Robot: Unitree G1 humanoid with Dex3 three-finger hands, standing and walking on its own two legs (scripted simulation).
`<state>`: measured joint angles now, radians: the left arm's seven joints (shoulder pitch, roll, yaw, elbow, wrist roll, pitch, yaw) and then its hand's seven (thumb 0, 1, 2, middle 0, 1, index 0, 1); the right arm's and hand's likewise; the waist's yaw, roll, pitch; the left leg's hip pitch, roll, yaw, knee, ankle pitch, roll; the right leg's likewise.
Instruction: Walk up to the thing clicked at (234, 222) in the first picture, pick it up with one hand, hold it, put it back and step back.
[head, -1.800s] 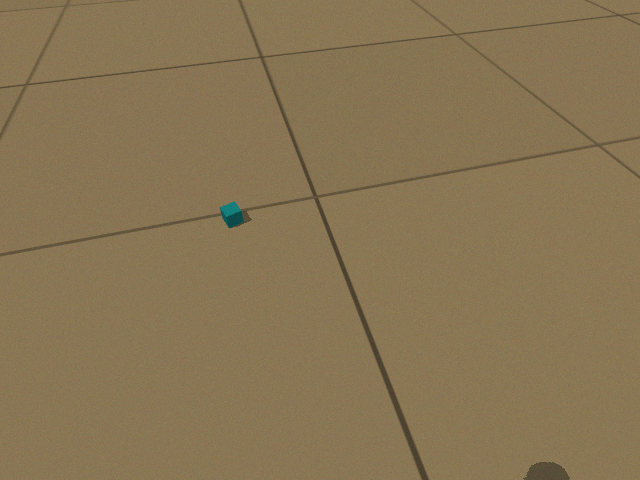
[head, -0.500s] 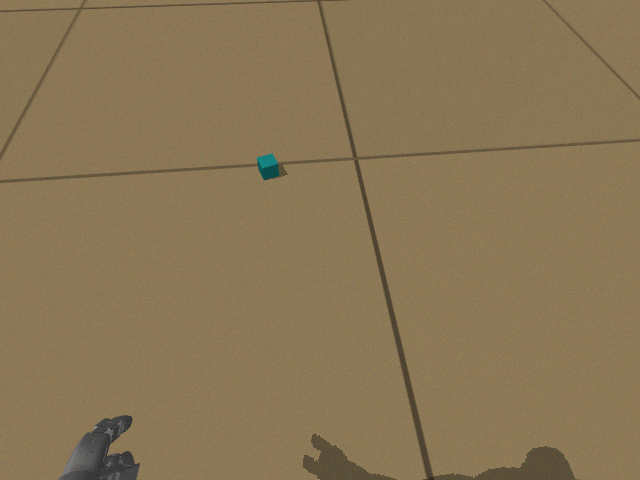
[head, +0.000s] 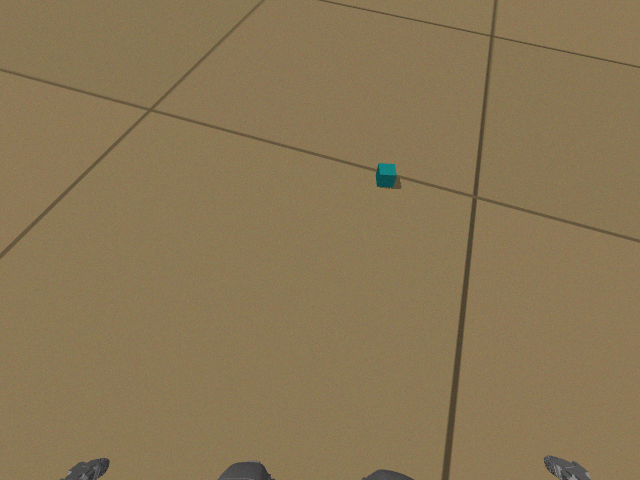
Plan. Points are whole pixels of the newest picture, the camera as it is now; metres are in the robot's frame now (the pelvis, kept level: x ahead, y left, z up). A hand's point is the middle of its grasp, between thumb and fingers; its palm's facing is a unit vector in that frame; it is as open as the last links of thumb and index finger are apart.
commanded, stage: walk up
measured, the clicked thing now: (385, 175) +1.35 -0.28 -0.71
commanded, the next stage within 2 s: stand in 1.72 s
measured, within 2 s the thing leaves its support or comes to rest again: neither
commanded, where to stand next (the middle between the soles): +0.08 +0.02 m, yaw +29 degrees
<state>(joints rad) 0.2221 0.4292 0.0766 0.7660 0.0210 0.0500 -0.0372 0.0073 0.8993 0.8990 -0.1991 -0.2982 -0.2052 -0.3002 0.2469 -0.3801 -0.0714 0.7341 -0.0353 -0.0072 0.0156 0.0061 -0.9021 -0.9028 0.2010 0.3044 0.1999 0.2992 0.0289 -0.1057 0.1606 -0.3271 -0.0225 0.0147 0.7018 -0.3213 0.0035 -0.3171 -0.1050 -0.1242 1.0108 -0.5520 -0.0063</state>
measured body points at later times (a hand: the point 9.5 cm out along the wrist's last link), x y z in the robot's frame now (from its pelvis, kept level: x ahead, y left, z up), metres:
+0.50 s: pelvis -0.02 -0.03 +0.02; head +0.02 -0.06 +0.46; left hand -0.07 +0.31 -0.06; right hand +0.18 -0.31 -0.10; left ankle -0.05 +0.13 -0.65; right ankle +0.05 -0.16 -0.71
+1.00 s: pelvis -0.01 +0.00 +0.00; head +0.02 +0.02 +0.45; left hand -0.10 +0.31 -0.12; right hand +0.21 -0.24 -0.11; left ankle -0.04 +0.13 -0.71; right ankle +0.08 -0.10 -0.71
